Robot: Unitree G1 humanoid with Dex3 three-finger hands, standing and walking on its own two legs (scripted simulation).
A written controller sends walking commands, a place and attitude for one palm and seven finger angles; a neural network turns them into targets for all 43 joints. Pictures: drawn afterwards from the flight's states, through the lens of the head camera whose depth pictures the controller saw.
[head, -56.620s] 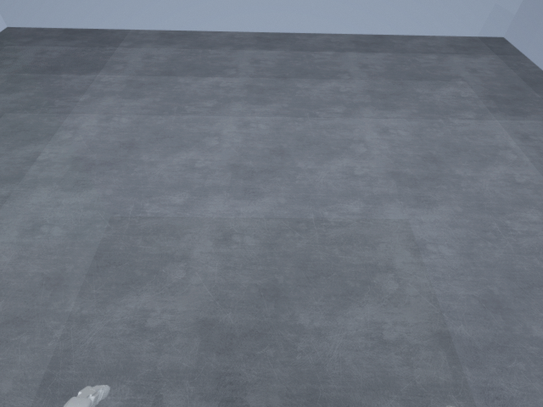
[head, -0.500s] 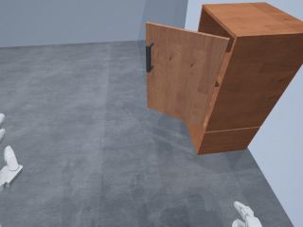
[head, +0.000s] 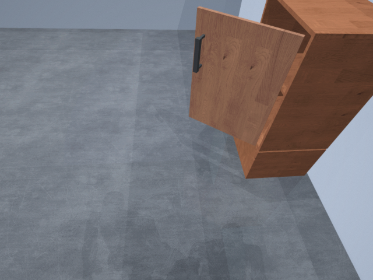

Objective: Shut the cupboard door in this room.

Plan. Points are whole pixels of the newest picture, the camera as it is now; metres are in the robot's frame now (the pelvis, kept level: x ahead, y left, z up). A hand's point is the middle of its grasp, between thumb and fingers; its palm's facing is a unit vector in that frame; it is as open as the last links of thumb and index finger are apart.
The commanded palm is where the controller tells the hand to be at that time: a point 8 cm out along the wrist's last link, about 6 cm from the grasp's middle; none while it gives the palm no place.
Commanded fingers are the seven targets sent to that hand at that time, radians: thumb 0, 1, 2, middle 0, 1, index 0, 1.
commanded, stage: let the arm hang, fingers relaxed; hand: left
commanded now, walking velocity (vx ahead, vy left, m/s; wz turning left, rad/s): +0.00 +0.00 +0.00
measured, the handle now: (199, 53) +0.99 +0.01 -0.03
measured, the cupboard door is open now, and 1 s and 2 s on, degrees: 55 55 55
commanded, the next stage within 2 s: look to check the result in 0.62 s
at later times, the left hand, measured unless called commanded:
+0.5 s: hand out of the picture -0.02 +0.15 -0.17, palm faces +0.01 -0.99 -0.14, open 7.4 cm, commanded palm none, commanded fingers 0.00 0.90 0.90 -0.20 -0.30 -0.20 -0.30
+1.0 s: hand out of the picture -0.03 +0.16 -0.17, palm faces +0.01 -0.98 -0.18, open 7.4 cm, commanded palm none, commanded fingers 0.00 0.90 0.90 -0.20 -0.30 -0.20 -0.30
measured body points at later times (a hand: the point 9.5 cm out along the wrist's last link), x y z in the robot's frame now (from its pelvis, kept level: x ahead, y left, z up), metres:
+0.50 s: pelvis +0.00 +0.00 +0.00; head -0.01 +0.01 +0.45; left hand -0.01 +0.21 -0.16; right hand -0.03 -0.21 -0.16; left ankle +0.06 +0.09 -0.74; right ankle -0.02 -0.13 -0.74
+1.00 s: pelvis +0.01 +0.00 +0.00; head +0.01 +0.00 +0.45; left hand -0.03 +0.21 -0.16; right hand -0.02 -0.22 -0.16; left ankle +0.06 +0.09 -0.74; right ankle -0.02 -0.13 -0.74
